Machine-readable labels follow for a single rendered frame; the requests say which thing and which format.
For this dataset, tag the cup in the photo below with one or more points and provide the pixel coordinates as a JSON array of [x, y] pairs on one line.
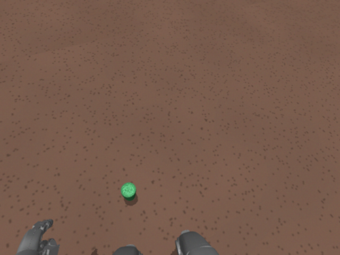
[[128, 191]]

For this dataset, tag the left robot hand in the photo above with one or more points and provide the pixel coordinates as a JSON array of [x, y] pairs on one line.
[[32, 239]]

